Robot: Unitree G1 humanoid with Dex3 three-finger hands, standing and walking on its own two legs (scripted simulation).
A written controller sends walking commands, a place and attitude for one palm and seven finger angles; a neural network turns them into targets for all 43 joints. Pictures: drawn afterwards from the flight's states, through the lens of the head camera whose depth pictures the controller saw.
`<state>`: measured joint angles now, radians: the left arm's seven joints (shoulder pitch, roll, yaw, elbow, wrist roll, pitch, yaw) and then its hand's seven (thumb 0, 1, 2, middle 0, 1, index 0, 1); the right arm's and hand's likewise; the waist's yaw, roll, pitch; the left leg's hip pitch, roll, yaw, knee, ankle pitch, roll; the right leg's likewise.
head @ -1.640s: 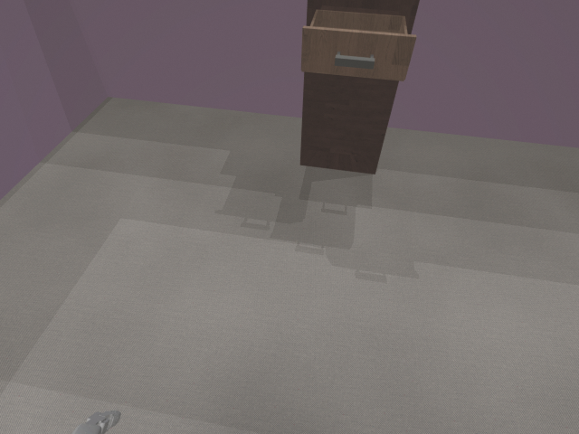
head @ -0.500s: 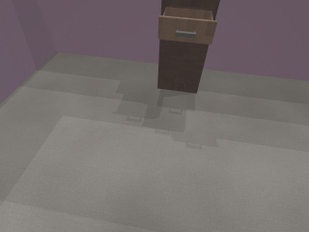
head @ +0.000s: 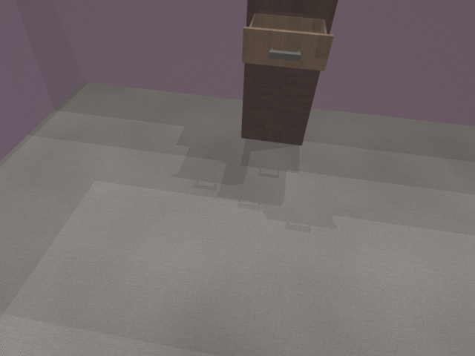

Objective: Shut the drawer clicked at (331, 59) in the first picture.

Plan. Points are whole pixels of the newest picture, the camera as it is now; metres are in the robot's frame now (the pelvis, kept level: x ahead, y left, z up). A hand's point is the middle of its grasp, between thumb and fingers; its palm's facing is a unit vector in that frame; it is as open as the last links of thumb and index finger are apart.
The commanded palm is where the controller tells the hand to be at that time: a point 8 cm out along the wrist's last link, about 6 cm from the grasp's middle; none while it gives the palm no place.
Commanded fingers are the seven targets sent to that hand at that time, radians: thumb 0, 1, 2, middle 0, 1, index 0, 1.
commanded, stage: walk to a spot facing it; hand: left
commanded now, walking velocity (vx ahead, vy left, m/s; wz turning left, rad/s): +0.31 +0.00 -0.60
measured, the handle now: (284, 53) +1.23 -0.12 -0.03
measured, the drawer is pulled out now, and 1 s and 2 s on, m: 0.30 0.30 0.30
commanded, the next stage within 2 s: turn to face it in 1.44 s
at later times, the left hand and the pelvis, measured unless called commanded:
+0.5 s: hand out of the picture +0.11 +0.11 -0.17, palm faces -0.17 -0.97 -0.18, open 7.4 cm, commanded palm none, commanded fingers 0.00 0.90 0.90 -0.20 -0.30 -0.20 -0.30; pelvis +0.12 -0.07 +0.00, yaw -14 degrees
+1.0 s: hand (207, 232) +0.45 +0.11 -0.18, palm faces -0.35 -0.92 -0.18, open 7.4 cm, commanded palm none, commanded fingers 0.00 0.90 0.90 -0.20 -0.30 -0.20 -0.30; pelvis +0.35 -0.06 +0.00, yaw -25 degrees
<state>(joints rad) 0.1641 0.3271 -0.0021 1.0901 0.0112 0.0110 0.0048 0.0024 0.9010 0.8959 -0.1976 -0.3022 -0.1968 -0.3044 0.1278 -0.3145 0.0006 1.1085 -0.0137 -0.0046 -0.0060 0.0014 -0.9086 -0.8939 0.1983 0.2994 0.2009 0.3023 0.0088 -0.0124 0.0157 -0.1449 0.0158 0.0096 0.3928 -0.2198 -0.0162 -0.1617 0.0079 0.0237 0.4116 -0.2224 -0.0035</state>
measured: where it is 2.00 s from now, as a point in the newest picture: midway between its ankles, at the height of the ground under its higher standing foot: (304, 271)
